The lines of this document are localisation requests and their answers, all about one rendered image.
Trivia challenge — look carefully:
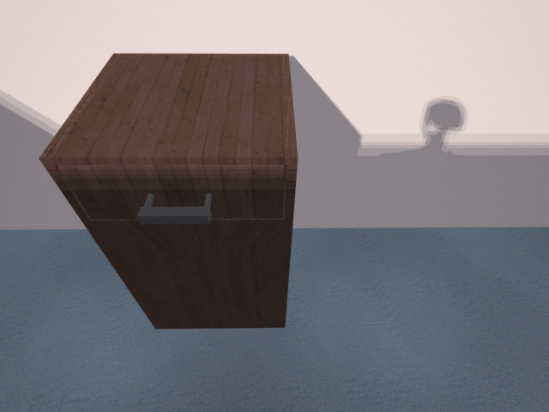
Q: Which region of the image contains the handle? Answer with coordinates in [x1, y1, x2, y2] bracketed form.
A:
[137, 193, 212, 224]

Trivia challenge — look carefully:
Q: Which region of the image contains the cabinet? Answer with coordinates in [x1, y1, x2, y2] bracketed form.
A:
[39, 53, 298, 329]

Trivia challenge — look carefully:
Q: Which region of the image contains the drawer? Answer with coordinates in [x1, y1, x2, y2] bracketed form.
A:
[58, 165, 285, 219]

